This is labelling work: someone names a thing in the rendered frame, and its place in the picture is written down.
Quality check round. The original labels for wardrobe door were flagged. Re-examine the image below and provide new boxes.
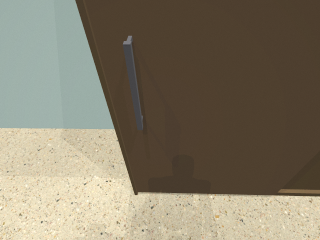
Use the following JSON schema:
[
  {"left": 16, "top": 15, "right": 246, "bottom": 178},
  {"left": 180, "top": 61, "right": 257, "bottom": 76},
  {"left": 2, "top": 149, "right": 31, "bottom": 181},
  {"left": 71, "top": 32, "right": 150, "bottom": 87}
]
[
  {"left": 282, "top": 151, "right": 320, "bottom": 190},
  {"left": 85, "top": 0, "right": 320, "bottom": 196}
]

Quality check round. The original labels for handle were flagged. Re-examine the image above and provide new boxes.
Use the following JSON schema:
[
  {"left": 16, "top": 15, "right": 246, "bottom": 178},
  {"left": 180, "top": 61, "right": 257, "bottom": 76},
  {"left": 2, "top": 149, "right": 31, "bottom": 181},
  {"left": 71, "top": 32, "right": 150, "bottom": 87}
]
[{"left": 123, "top": 36, "right": 143, "bottom": 130}]

